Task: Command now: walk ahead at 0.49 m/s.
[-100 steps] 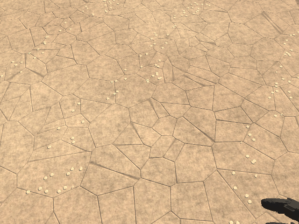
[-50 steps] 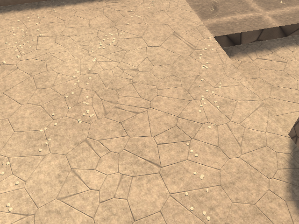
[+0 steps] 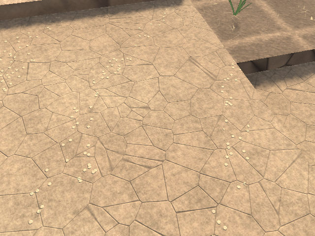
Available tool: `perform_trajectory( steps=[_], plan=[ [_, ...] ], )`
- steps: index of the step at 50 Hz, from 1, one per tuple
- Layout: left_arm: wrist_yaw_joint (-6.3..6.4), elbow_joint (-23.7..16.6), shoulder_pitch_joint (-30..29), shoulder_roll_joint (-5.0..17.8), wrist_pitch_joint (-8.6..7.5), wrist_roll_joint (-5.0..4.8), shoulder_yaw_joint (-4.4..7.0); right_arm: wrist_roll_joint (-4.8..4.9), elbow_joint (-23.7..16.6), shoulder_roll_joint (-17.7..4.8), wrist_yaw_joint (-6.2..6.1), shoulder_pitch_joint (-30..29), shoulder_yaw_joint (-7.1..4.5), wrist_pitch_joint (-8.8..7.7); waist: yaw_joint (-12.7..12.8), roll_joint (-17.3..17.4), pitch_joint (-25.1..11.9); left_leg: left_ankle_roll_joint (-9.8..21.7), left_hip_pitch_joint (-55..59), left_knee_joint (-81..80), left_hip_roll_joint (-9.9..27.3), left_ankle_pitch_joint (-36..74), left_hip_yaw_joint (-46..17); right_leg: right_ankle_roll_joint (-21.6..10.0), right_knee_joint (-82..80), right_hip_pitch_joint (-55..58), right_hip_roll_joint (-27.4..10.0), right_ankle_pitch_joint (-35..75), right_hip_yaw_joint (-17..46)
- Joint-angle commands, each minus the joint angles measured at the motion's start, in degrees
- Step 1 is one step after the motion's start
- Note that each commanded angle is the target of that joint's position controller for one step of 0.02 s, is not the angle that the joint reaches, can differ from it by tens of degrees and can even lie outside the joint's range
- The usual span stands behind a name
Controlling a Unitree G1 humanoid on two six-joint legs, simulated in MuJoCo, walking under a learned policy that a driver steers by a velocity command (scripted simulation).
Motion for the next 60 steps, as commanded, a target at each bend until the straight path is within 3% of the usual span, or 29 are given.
perform_trajectory(
  steps=[1,6,11,14,15,16,17,18,19,20,21,23,26,30,34,37,38,39,40,41,42,43,44,46,47,51,55,58,60],
  plan=[
    [0.39,-2.47,1.71,3.58,0.52,0.78,1.08,0.0,-3.15,-8.26,-1.17,-2.65,-1.44,-1.3,2.67,4.49,1.86,9.65,-2.99,-15.63,16.7,-3.35,-15.24,1.59,-6.44,-4.54,-3.4,7.74,2.32],
    [-0.6,-5.89,-9.74,2.4,-0.65,0.81,0.65,0.94,-1.68,-9.02,-2.57,3.81,-1.5,-0.38,-0.84,3.56,2.83,7.45,0.74,-14.96,14.44,2.01,-11.09,3.35,-24.95,-4.27,-0.4,20.97,0.05],
    [-2.22,-8.61,-17.32,2.78,-1.76,0.0,-0.01,1.75,-0.43,-9.61,-3.07,8.96,-1.97,1.1,-2.82,4.25,3.62,6.87,7.39,-9.54,16.11,2.48,-13.21,3.95,-35.1,-1.62,2.31,18.76,0.52],
    [-2.54,-8.49,-14.08,5.8,-2.59,-0.27,0.8,1.75,-0.87,-10.61,-3.33,8.29,-2.71,1.9,0.13,6.82,1.59,5.42,9.85,-4.02,17.69,6.9,-16.21,2.56,-38.14,5.83,3.65,12.41,0.54],
    [-2.31,-7.22,-8.86,7.47,-2.84,-0.23,1.68,1.65,-1.34,-10.33,-3.27,7.41,-2.63,2.09,3.12,7.14,-1.31,4.31,9.27,1.48,16.01,13.44,-15.41,1.26,-39.61,13.35,4.61,10.28,-0.52],
    [-1.84,-4.99,0.63,10.63,-3.15,0.32,3.02,1.12,-2.28,-8.24,-3.09,6.91,-1.89,2.06,7.2,6.1,-8.57,2.52,4.46,13.47,12.38,14.94,-13.09,-1.34,-37.66,27.79,2.04,10.39,1.33],
    [-1.41,-3.83,9.57,15.65,-3.08,1.36,4.3,0.46,-4.4,-3.62,-2.93,8.97,-0.65,1.56,8.57,-2.82,-18.54,-0.99,-13.03,34.02,5.06,0.97,-8.05,-6.7,-35.98,49.76,-11.06,7.93,16.72],
    [-1.77,-3.13,11.79,15.98,-2.32,1.11,4.25,1.48,-5.52,-0.43,-2.8,13.3,0.42,0.58,6.78,-17.49,-25.07,-2.64,-27.6,47.99,0.7,-26.84,-8.38,-11.66,-43.83,59.03,-19.38,-2.99,37.94],
    [-1.68,-3.89,9.29,9.66,-2.26,1.1,2.56,2.97,-5.26,-7.23,-2.92,9.68,-1.37,0.32,7.53,-10.4,-18.81,-2.18,-31.88,54.1,4.56,-24.44,-12.45,-9.45,-46.17,53.49,-17.01,-8.4,34.53],
    [-1.53,-4.67,4.93,7.28,-2.17,0.85,1.77,3.42,-6.43,-9.05,-3.05,5.59,-2.04,0.4,6.89,-6.65,-11.26,-1.78,-33.3,54.3,7.05,-18.87,-10.74,-7.28,-47.31,45.12,-15.39,-5.44,25.16],
    [-1.59,-5.19,0.52,6.08,-2.11,1.33,1.28,2.75,-6.66,-8.46,-3.36,3.82,-2.26,0.71,5.08,-2.9,-6.84,-2.31,-30.39,52.46,8.97,-14.46,-9.98,-6.62,-48.83,36.88,-13.22,4.45,18.69],
    [-1.64,-5.16,-3.93,4.32,-2.16,2.27,0.85,2.14,-6.75,-6.07,-3.39,5.27,-2.84,2.26,1.35,-4.47,-3.03,-3.43,-23.66,48.65,10.97,-11.41,-9.71,-6.01,-50.19,27.07,-9.83,22.77,7.37],
    [-0.96,-4.34,-5.23,5.85,-2.2,2.18,1.53,1.85,-9.11,-3.7,-3.29,4.33,-2.74,4.27,-0.42,-4.12,-1.6,-5.06,-22.89,43.08,10.51,-8.1,-7.09,-7.59,-51.22,23.04,-8.86,36.95,-1.63],
    [0.73,-4.35,-6.32,8.39,-0.67,1.6,2.29,1.12,-12.62,-2.97,-1.93,-1.26,-2.25,4.73,0.76,-3.15,-2.45,-5.47,-18.69,27.21,9.78,3.83,-3.71,-7.69,-51.42,22.94,-7.67,36.73,-9.19],
    [1.19,-3.86,-5.39,10.14,0.86,0.01,2.8,0.77,-15.93,-5.06,-0.17,-5.65,-2.92,5.4,1.66,-2.89,-3.34,-3.82,-16.85,19.48,8.65,4.35,-2.58,-6.48,-47.43,28.54,-9.67,34.7,-10.47],
    [1.41,-4.31,-6.37,11.37,2.15,-1.17,3.41,0.61,-17.04,-7.23,0.52,-3.91,-3.98,5.75,-0.23,-2.89,-3.98,-0.84,-13.06,14.76,6.03,-0.92,-0.23,-4.28,-38.44,30.87,-10.2,38.31,-10.97],
    [1.43,-4.43,-6.34,10.65,2.58,-1.3,3.28,0.57,-16.08,-8.68,0.28,0.41,-4.88,5.5,-2.47,-1.01,-6.0,0.85,-6.43,9.92,3.73,2.99,0.86,-2.35,-30.35,29.58,-7.85,38.05,-12.55],
    [1.04,-4.17,-2.4,9.15,2.75,0.09,2.85,0.52,-15.45,-13.5,-0.87,4.51,-6.62,5.27,-3.35,6.69,-9.13,3.59,4.22,6.62,5.87,23.85,-4.98,1.65,-17.78,23.12,-3.27,27.04,-14.04],
    [0.24,-5.96,0.44,4.13,2.55,3.59,1.21,0.1,-16.6,-19.33,-2.22,4.06,-7.47,5.57,1.17,21.64,-12.31,12.35,18.39,10.22,19.95,52.14,-25.03,6.19,1.82,3.8,5.39,-21.25,-13.88],
    [-0.53,-6.45,1.11,5.82,2.15,2.38,0.98,-0.7,-18.78,-17.61,-1.61,3.72,-6.37,4.98,-0.21,17.1,-23.44,20.86,23.19,5.38,26.46,38.58,-40.01,6.3,12.99,-1.99,9.37,-29.17,-0.36],
    [-0.79,-7.08,-3.55,8.54,2.21,0.16,1.66,-0.39,-19.84,-14.79,-1.1,1.16,-5.72,4.49,-1.63,9.67,-20.04,18.45,19.62,2.68,23.99,29.86,-35.68,5.18,14.18,-5.02,7.3,-24.18,2.83],
    [-0.43,-7.72,-5.86,8.23,2.48,-0.04,1.63,0.72,-19.86,-13.0,-1.31,-2.13,-5.26,4.18,-0.43,6.07,-14.46,14.84,14.09,1.79,21.09,21.92,-30.63,4.55,10.99,-6.2,5.52,-19.1,2.83],
    [0.36,-7.27,-6.63,8.19,2.99,0.86,1.76,1.34,-20.13,-11.51,-1.74,-4.43,-4.79,4.41,0.65,3.2,-11.1,12.12,8.71,0.63,18.9,16.14,-27.88,4.66,6.97,-5.24,3.95,-15.51,3.01],
    [0.95,-7.59,-6.39,8.84,4.0,1.41,2.14,0.4,-20.97,-11.04,-2.65,-6.77,-4.5,5.13,2.69,6.09,-9.07,10.24,0.31,-1.34,15.77,11.93,-25.05,4.7,1.14,0.83,4.23,-11.29,2.75],
    [1.0,-7.52,-5.66,8.01,4.16,1.35,2.0,-0.02,-21.26,-11.27,-2.96,-6.79,-4.61,5.23,3.01,6.99,-9.25,9.99,-0.74,-1.59,14.85,12.49,-24.23,4.94,-1.8,2.28,5.02,-10.31,2.37],
    [1.31,-7.79,-6.35,6.13,4.37,1.33,1.33,0.54,-21.77,-12.76,-4.12,-5.75,-5.29,5.69,2.13,7.45,-10.18,9.47,-1.64,-1.6,13.42,7.36,-24.52,6.5,-11.88,4.75,6.57,-7.01,2.98],
    [0.95,-8.55,-7.76,6.54,4.29,0.96,1.4,0.42,-22.42,-12.33,-4.41,-6.52,-5.2,6.55,1.22,9.74,-8.39,7.98,-4.33,-2.71,11.9,-4.93,-27.61,6.71,-18.54,7.52,7.62,-4.77,3.56],
    [0.38,-8.92,-7.31,7.08,3.5,0.64,1.61,0.51,-22.63,-12.14,-4.27,-6.24,-5.12,7.03,0.84,11.17,-7.91,7.16,-2.92,-1.83,11.7,-5.51,-30.9,5.79,-24.39,9.84,8.33,-5.59,3.74],
    [-0.24,-8.42,-4.29,7.49,2.89,0.42,1.9,1.01,-22.93,-12.02,-4.39,-6.55,-5.0,7.48,2.13,11.26,-9.04,5.98,-3.18,-0.84,10.67,-8.98,-32.09,4.33,-31.98,14.8,8.64,-3.5,2.86]
  ],
)
Next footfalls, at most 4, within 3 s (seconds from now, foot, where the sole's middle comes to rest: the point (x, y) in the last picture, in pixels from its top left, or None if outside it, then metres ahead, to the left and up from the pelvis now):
0.32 right None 0.37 -0.16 -0.78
0.78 left None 0.49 0.12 -0.78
1.24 right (179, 222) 0.57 -0.09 -0.78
1.66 left None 0.48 0.21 -0.78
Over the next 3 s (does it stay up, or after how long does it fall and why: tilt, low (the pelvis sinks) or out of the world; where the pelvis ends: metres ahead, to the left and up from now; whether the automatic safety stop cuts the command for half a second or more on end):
stays up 1.10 0.42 0.00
